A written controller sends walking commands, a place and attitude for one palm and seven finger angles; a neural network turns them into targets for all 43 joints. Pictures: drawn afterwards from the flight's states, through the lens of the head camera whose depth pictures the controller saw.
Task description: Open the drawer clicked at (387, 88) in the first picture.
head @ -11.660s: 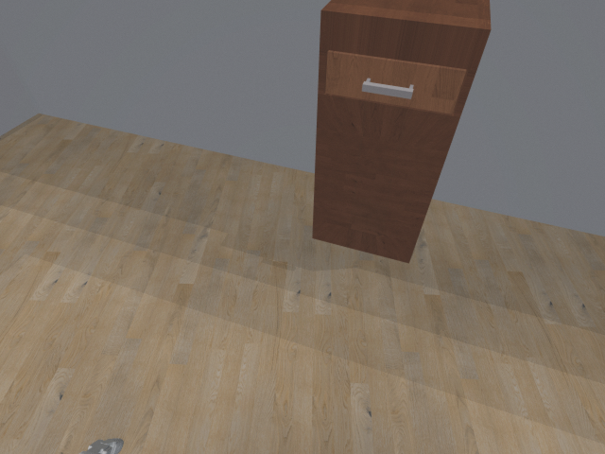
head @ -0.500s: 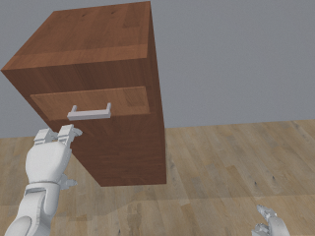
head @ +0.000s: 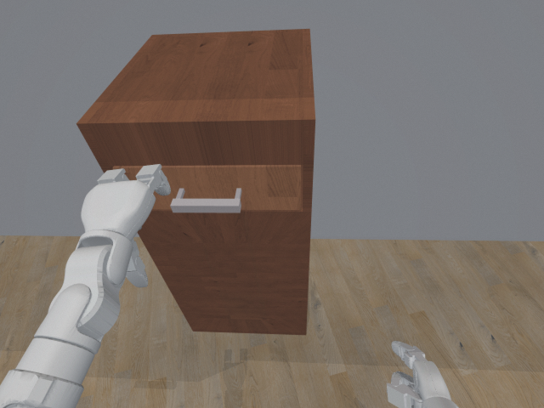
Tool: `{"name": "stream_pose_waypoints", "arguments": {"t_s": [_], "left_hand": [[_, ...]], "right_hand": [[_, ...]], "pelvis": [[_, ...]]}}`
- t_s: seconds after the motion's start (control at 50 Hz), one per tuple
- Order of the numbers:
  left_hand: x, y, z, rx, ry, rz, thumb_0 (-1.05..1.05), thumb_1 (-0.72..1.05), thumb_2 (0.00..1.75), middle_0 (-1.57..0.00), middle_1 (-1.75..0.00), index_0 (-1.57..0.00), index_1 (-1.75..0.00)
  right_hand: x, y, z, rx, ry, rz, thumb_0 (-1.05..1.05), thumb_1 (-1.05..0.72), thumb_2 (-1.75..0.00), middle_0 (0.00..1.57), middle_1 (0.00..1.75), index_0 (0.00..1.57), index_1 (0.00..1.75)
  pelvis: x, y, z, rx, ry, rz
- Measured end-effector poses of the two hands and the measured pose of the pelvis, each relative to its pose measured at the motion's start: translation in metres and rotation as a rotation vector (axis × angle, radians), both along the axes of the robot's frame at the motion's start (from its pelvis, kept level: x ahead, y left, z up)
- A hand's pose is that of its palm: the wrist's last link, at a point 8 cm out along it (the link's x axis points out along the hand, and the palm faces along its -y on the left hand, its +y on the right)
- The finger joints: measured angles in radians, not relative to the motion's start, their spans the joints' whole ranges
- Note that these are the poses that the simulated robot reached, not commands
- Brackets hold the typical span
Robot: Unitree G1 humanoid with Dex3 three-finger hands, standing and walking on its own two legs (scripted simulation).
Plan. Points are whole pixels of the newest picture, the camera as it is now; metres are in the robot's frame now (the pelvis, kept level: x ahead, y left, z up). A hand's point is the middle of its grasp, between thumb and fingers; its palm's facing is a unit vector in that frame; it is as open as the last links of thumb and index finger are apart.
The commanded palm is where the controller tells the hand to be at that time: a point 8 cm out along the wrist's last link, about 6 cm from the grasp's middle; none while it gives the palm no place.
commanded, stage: raise the hand with hooked fingers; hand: left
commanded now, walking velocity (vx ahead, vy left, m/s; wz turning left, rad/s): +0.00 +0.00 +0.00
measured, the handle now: (208, 199) +0.50 +0.21 -0.01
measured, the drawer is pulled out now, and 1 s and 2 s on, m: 0.00 0.00 0.00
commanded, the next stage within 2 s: move the hooked fingers above the handle in 0.28 s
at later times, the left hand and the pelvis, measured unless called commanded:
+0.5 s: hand (142, 239) +0.31 +0.24 +0.10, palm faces +0.04 -0.06 -1.00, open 13.8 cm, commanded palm +0.29 +0.24 +0.16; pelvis +0.00 +0.00 +0.00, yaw +1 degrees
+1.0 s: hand (171, 227) +0.35 +0.22 +0.08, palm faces -0.03 -0.03 -1.00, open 13.8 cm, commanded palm +0.34 +0.23 +0.14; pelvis +0.00 -0.04 +0.00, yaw +1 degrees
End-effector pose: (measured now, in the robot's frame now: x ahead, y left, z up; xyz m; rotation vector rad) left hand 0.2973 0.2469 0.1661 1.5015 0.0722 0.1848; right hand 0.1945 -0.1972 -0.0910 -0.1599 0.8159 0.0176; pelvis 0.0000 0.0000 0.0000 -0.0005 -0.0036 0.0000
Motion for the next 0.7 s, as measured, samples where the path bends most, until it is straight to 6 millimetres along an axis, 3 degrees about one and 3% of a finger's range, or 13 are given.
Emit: {"name": "stream_pose_waypoints", "arguments": {"t_s": [0.14,0.26,0.38,0.58,0.7], "left_hand": [[-0.009,-0.004,-0.022,-0.023,0.071,-0.126,-0.01,-0.49,0.30,-0.32,-1.20,-0.31,-1.20],[-0.016,0.004,-0.008,0.003,-0.044,-0.139,-0.01,-0.49,0.30,-0.32,-1.20,-0.32,-1.20],[-0.013,0.017,-0.002,0.008,-0.055,-0.024,-0.01,-0.49,0.30,-0.32,-1.20,-0.32,-1.20],[-0.004,-0.022,-0.020,0.011,0.046,-0.124,-0.01,-0.49,0.30,-0.32,-1.20,-0.32,-1.20],[0.008,-0.022,-0.013,0.035,-0.002,-0.098,0.00,-0.49,0.30,-0.32,-1.20,-0.32,-1.20]], "right_hand": [[-0.024,-0.008,-0.009,-0.040,0.080,-0.014,0.01,-0.90,-0.90,0.20,0.30,0.21,0.30],[-0.035,-0.014,-0.018,-0.058,0.144,-0.010,0.01,-0.90,-0.90,0.20,0.30,0.20,0.30],[-0.030,-0.013,-0.020,-0.030,0.143,-0.006,0.01,-0.91,-0.90,0.20,0.30,0.20,0.30],[-0.011,-0.022,-0.008,-0.031,0.054,-0.003,0.01,-0.91,-0.90,0.20,0.30,0.21,0.30],[-0.016,-0.040,-0.009,-0.043,0.062,-0.028,0.01,-0.90,-0.90,0.20,0.30,0.21,0.30]], "pelvis": [[0.002,0.010,0.001,-0.006,0.010,-0.002],[0.002,0.011,0.001,-0.008,0.021,0.009],[0.000,0.008,0.002,-0.006,0.031,0.015],[-0.003,-0.008,0.001,0.002,0.025,0.013],[-0.003,-0.022,0.001,0.007,0.037,0.011]]}}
